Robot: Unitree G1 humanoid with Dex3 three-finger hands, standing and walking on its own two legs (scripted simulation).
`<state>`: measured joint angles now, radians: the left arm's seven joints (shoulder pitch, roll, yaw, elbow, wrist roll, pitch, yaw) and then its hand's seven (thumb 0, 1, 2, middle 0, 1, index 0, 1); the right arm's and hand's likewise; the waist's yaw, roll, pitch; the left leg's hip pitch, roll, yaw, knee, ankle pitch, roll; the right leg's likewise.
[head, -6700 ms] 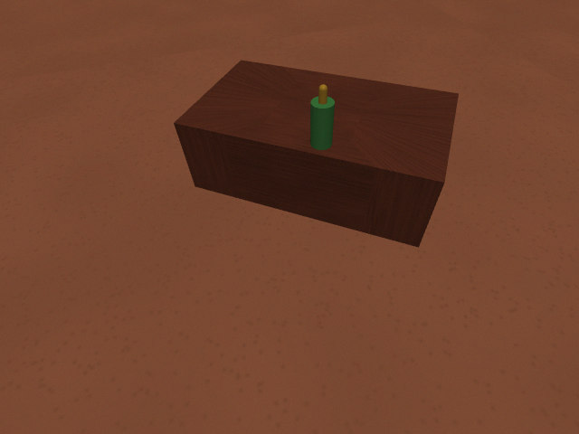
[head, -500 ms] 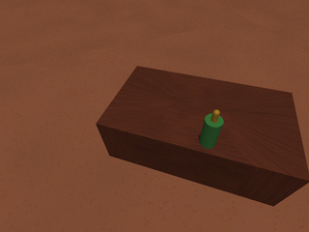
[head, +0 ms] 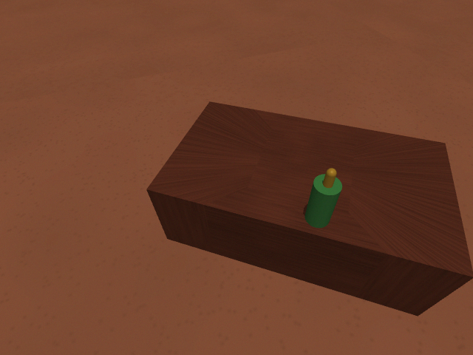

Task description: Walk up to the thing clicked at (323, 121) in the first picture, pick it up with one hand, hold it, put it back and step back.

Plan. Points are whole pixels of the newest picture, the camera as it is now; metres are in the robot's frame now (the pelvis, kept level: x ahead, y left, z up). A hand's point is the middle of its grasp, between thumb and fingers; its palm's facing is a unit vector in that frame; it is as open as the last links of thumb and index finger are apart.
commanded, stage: stand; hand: right
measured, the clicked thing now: (324, 196) +0.63 -0.25 -0.27
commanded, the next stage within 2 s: walk up in 0.02 s
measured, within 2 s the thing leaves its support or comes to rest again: neither
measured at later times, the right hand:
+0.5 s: hand out of the picture +0.09 -0.19 -0.14, palm faces +0.14 +0.91 -0.38, open 7.4 cm
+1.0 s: hand (338, 297) +0.27 -0.18 -0.17, palm faces +0.21 +0.90 -0.39, open 7.4 cm
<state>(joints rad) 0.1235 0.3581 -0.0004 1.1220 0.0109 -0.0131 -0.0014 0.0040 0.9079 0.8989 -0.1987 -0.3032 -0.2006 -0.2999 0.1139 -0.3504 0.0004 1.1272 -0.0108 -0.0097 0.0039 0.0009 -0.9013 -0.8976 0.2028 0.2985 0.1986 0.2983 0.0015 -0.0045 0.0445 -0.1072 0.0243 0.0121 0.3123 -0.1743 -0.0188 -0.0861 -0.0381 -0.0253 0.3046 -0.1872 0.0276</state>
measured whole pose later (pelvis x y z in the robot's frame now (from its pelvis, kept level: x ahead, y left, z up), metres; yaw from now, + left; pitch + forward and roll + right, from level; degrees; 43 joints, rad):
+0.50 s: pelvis +0.10 +0.09 -0.01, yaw -9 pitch -3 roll +0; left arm 0.31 0.45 0.06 0.96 0.01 -0.04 -0.03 0.01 0.91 0.90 -0.20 -0.30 -0.20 -0.30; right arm 0.31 -0.38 -0.08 0.89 -0.04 -0.03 0.06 0.00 -0.90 -0.90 0.20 0.30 0.20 0.30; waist -0.02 -0.03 0.07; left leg -0.15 0.01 0.11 0.46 -0.27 0.04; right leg -0.44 -0.02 0.02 0.93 -0.35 -0.01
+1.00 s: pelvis +0.26 +0.11 -0.03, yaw -16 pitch -3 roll +0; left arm 0.29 0.42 0.02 0.80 0.01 -0.05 0.00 0.00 0.90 0.90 -0.20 -0.30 -0.20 -0.30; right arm 0.26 -0.43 -0.08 0.81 -0.02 -0.02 0.04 0.00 -0.90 -0.90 0.20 0.30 0.20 0.30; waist 0.02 0.03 0.11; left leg -0.39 0.08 0.01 0.67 -0.23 -0.01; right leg -0.29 -0.03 0.06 0.70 -0.36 0.02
